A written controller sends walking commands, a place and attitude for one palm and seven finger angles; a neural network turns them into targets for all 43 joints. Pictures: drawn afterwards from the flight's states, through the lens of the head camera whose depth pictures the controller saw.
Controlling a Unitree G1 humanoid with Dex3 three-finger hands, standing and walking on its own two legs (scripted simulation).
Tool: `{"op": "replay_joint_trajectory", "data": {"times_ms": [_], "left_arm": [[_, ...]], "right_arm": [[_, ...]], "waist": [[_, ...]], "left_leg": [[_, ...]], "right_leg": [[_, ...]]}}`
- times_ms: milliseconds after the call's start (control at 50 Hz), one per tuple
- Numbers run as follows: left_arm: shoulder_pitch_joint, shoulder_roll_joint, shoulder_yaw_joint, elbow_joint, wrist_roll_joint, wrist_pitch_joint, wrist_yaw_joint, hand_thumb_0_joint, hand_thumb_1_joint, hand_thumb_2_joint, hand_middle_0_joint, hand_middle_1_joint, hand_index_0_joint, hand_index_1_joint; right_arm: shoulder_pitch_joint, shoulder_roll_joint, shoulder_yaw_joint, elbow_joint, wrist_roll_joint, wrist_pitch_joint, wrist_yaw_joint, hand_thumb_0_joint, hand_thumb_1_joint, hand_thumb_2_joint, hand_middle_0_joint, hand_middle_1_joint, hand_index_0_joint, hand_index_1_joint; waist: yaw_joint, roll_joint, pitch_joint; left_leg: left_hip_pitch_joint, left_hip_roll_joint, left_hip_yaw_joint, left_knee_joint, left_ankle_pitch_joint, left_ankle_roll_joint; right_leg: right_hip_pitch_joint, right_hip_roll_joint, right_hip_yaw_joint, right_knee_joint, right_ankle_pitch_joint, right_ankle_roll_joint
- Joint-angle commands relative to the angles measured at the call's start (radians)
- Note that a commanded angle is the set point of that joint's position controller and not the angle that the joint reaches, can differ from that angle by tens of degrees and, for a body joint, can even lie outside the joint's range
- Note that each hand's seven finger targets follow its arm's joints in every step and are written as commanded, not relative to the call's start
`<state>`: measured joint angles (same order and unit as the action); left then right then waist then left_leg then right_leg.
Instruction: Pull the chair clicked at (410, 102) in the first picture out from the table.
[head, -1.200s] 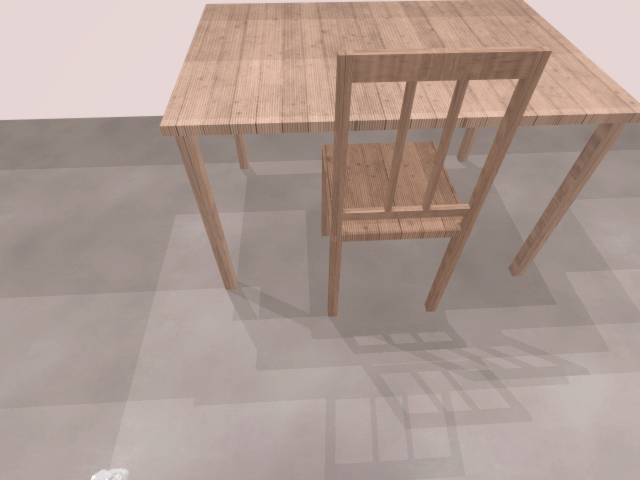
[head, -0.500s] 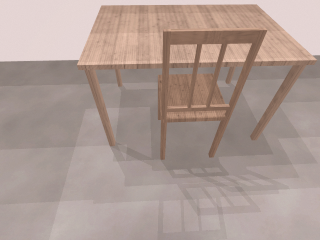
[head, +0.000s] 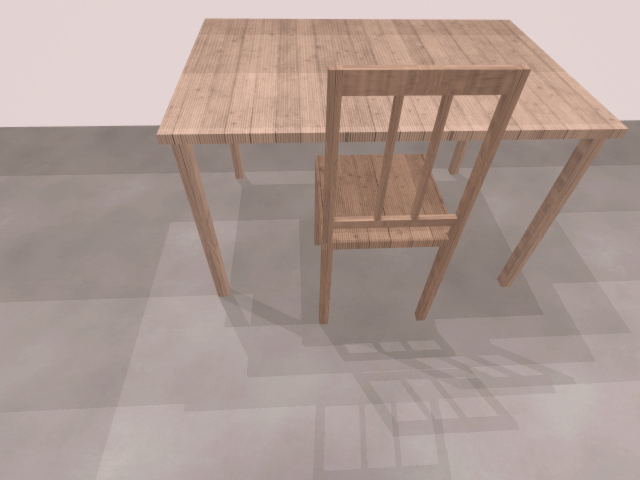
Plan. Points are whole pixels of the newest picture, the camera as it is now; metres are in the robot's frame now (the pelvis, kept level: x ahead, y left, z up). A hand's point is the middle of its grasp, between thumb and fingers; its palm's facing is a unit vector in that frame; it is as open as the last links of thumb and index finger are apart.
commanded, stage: look at it before walking up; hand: left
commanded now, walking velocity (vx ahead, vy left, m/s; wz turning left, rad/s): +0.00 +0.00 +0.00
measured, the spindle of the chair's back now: (386, 164) +0.80 -0.11 -0.07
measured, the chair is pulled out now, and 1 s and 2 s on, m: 0.00 0.00 0.00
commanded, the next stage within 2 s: walk to a spot facing it in 0.24 s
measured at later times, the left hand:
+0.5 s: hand out of the picture +0.06 +0.24 -0.16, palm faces -0.02 -0.95 -0.32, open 7.4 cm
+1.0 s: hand out of the picture +0.04 +0.16 -0.16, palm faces -0.20 -0.95 -0.24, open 7.4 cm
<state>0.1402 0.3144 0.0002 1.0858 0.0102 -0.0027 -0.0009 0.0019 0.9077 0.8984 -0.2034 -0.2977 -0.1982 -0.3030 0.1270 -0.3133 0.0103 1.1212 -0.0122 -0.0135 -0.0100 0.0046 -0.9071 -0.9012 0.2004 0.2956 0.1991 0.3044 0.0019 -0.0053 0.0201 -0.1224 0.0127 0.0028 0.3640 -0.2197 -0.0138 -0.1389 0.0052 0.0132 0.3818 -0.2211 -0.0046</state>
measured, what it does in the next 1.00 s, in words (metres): lifts its left foot, turning right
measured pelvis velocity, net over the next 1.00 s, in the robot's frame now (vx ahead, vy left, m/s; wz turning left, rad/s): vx -0.03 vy -0.02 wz -0.30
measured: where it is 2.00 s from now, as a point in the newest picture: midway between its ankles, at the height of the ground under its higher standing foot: outside the picture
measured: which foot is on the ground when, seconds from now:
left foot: down 0.00-0.72, up 0.74-1.00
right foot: down 0.00-1.00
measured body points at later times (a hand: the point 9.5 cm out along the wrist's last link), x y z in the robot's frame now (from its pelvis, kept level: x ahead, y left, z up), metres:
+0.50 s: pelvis +0.00 +0.00 +0.00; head +0.00 +0.00 +0.45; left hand +0.06 +0.29 -0.14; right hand +0.07 -0.28 -0.14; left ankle -0.01 +0.13 -0.75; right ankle -0.01 -0.12 -0.75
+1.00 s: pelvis -0.03 -0.02 +0.00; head +0.00 -0.04 +0.44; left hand +0.06 +0.21 -0.15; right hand -0.01 -0.29 -0.16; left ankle -0.01 +0.15 -0.68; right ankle -0.02 -0.10 -0.75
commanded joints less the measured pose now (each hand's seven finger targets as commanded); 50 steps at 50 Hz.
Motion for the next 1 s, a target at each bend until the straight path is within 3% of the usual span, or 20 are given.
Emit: {"op": "replay_joint_trajectory", "data": {"times_ms": [0, 360, 420, 480, 520, 560, 600, 620, 640, 660, 680, 700, 720, 740, 780, 840, 980], "left_arm": [[-0.029, 0.202, 0.04, -0.06, 0.001, -0.024, 0.014, 0.0, 0.9, 0.9, -0.2, -0.3, -0.2, -0.3], [-0.029, 0.211, 0.044, -0.054, 0.002, -0.02, 0.012, 0.0, 0.9, 0.9, -0.2, -0.3, -0.2, -0.3], [0.024, 0.12, 0.036, -0.057, 0.001, 0.009, 0.016, 0.0, 0.9, 0.9, -0.2, -0.3, -0.2, -0.3], [0.051, 0.118, 0.047, -0.093, 0.005, 0.027, 0.013, 0.0, 0.9, 0.9, -0.2, -0.3, -0.2, -0.3], [0.056, 0.11, 0.056, -0.123, 0.008, 0.036, 0.007, 0.0, 0.9, 0.9, -0.2, -0.3, -0.2, -0.3], [0.069, 0.09, 0.061, -0.148, 0.009, 0.041, 0.001, 0.0, 0.9, 0.9, -0.2, -0.3, -0.2, -0.3], [0.088, 0.061, 0.067, -0.17, 0.01, 0.048, -0.005, 0.0, 0.9, 0.9, -0.2, -0.3, -0.2, -0.3], [0.104, 0.052, 0.071, -0.176, 0.01, 0.05, -0.009, 0.0, 0.9, 0.9, -0.2, -0.3, -0.2, -0.3], [0.14, 0.043, 0.077, -0.177, 0.01, 0.047, -0.012, 0.0, 0.9, 0.9, -0.2, -0.3, -0.2, -0.3], [0.187, 0.046, 0.082, -0.168, 0.013, 0.041, -0.014, 0.0, 0.9, 0.9, -0.2, -0.3, -0.2, -0.3], [0.232, 0.102, 0.094, -0.165, 0.022, 0.029, -0.009, 0.0, 0.9, 0.9, -0.2, -0.3, -0.2, -0.3], [0.239, 0.194, 0.111, -0.178, 0.025, 0.017, 0.007, 0.0, 0.9, 0.9, -0.2, -0.3, -0.2, -0.3], [0.258, 0.171, 0.11, -0.182, 0.008, 0.018, 0.019, 0.0, 0.9, 0.9, -0.2, -0.3, -0.2, -0.3], [0.189, 0.147, 0.108, -0.195, 0.01, 0.022, 0.021, 0.0, 0.9, 0.9, -0.2, -0.3, -0.2, -0.3], [0.123, 0.104, 0.104, -0.224, 0.008, 0.017, 0.022, 0.0, 0.9, 0.9, -0.2, -0.3, -0.2, -0.3], [0.151, 0.094, 0.105, -0.22, 0.008, 0.012, 0.018, 0.0, 0.9, 0.9, -0.2, -0.3, -0.2, -0.3], [0.191, 0.099, 0.118, -0.214, 0.013, 0.024, 0.013, 0.0, 0.9, 0.9, -0.2, -0.3, -0.2, -0.3]], "right_arm": [[-0.037, -0.195, -0.037, -0.062, 0.002, -0.023, -0.012, 0.0, -0.9, -0.9, 0.2, 0.3, 0.2, 0.3], [-0.031, -0.213, -0.04, -0.058, 0.001, -0.026, -0.017, 0.0, -0.9, -0.9, 0.2, 0.3, 0.2, 0.3], [0.031, -0.108, -0.03, -0.064, 0.001, -0.009, -0.022, 0.0, -0.9, -0.9, 0.2, 0.3, 0.2, 0.3], [0.05, -0.119, -0.051, -0.104, 0.0, 0.007, -0.028, 0.0, -0.9, -0.9, 0.2, 0.3, 0.2, 0.3], [0.051, -0.132, -0.065, -0.138, -0.002, 0.013, -0.03, 0.0, -0.9, -0.9, 0.2, 0.3, 0.2, 0.3], [0.041, -0.144, -0.08, -0.167, -0.003, 0.014, -0.03, 0.0, -0.9, -0.9, 0.2, 0.3, 0.2, 0.3], [0.024, -0.145, -0.089, -0.189, -0.004, 0.011, -0.028, 0.0, -0.9, -0.9, 0.2, 0.3, 0.2, 0.3], [0.007, -0.14, -0.093, -0.202, -0.006, 0.01, -0.027, 0.0, -0.9, -0.9, 0.2, 0.3, 0.2, 0.3], [-0.015, -0.135, -0.094, -0.213, -0.009, 0.011, -0.026, 0.0, -0.9, -0.9, 0.2, 0.3, 0.2, 0.3], [-0.023, -0.129, -0.095, -0.22, -0.008, 0.015, -0.024, 0.0, -0.9, -0.9, 0.2, 0.3, 0.2, 0.3], [-0.012, -0.093, -0.093, -0.232, -0.001, 0.024, -0.02, 0.0, -0.9, -0.9, 0.2, 0.3, 0.2, 0.3], [-0.009, -0.018, -0.078, -0.274, 0.004, 0.027, -0.014, 0.0, -0.9, -0.9, 0.2, 0.3, 0.2, 0.3], [-0.038, -0.053, -0.083, -0.27, 0.001, 0.038, -0.022, 0.0, -0.9, -0.9, 0.2, 0.3, 0.2, 0.3], [-0.041, -0.044, -0.089, -0.265, 0.005, 0.037, -0.021, 0.0, -0.9, -0.9, 0.2, 0.3, 0.2, 0.3], [-0.008, -0.032, -0.09, -0.244, -0.002, 0.031, -0.014, 0.0, -0.9, -0.9, 0.2, 0.3, 0.2, 0.3], [0.005, -0.008, -0.087, -0.239, -0.003, 0.033, -0.016, 0.0, -0.9, -0.9, 0.2, 0.3, 0.2, 0.3], [-0.025, 0.002, -0.088, -0.271, 0.004, 0.029, -0.024, 0.0, -0.9, -0.9, 0.2, 0.3, 0.2, 0.3]], "waist": [[0.0, 0.01, -0.044], [-0.002, 0.009, -0.042], [-0.005, 0.011, -0.047], [-0.004, 0.014, -0.039], [-0.005, 0.044, -0.03], [0.001, 0.112, -0.018], [0.015, 0.186, -0.011], [0.025, 0.197, 0.0], [0.047, 0.171, -0.003], [0.068, 0.126, -0.009], [0.086, -0.101, -0.018], [0.07, -0.366, -0.005], [0.088, -0.282, -0.018], [0.05, -0.19, 0.021], [0.018, -0.058, -0.001], [0.023, -0.084, -0.063], [0.05, -0.134, -0.087]], "left_leg": [[0.004, 0.103, -0.085, -0.055, 0.17, 0.036], [0.032, 0.113, -0.077, -0.061, 0.2, 0.034], [0.03, 0.122, -0.029, -0.007, 0.207, 0.019], [0.026, 0.146, -0.016, 0.029, 0.168, 0.027], [0.008, 0.177, -0.03, 0.029, 0.127, 0.045], [-0.012, 0.239, -0.06, 0.008, 0.128, 0.084], [-0.046, 0.325, -0.084, -0.014, 0.215, 0.151], [-0.081, 0.344, -0.064, 0.004, 0.244, 0.164], [-0.11, 0.33, -0.024, 0.065, 0.256, 0.146], [-0.158, 0.286, 0.03, 0.173, 0.216, 0.106], [-0.25, 0.174, 0.113, 0.4, 0.028, 0.028], [-0.448, 0.022, 0.13, 0.655, -0.362, -0.035], [-0.408, 0.036, -0.03, 0.741, -0.35, -0.018], [-0.438, 0.049, -0.051, 0.802, -0.292, -0.015], [-0.404, 0.072, -0.039, 0.783, -0.192, -0.03], [-0.385, 0.054, -0.022, 0.705, -0.168, -0.044], [-0.342, 0.021, -0.017, 0.523, -0.199, -0.044]], "right_leg": [[0.005, -0.118, 0.1, -0.062, 0.177, -0.021], [-0.001, -0.111, 0.106, -0.061, 0.212, -0.024], [-0.042, -0.104, 0.12, 0.004, 0.269, -0.015], [-0.111, -0.077, 0.13, 0.078, 0.253, -0.016], [-0.162, -0.047, 0.123, 0.148, 0.208, -0.012], [-0.206, -0.013, 0.085, 0.262, 0.107, -0.002], [-0.224, -0.001, 0.015, 0.418, -0.186, 0.013], [-0.2, -0.026, 0.008, 0.431, -0.237, 0.012], [-0.149, -0.038, 0.004, 0.374, -0.21, 0.007], [-0.068, -0.036, -0.005, 0.263, -0.103, 0.005], [-0.01, -0.112, 0.149, 0.063, 0.086, -0.025], [0.001, -0.357, 0.542, -0.093, 0.287, -0.134], [-0.066, -0.335, 0.553, -0.134, 0.249, -0.154], [-0.094, -0.311, 0.531, -0.121, 0.148, -0.189], [-0.101, -0.25, 0.421, -0.083, 0.163, -0.195], [-0.04, -0.21, 0.379, -0.063, 0.217, -0.179], [0.007, -0.18, 0.437, -0.052, 0.233, -0.178]]}}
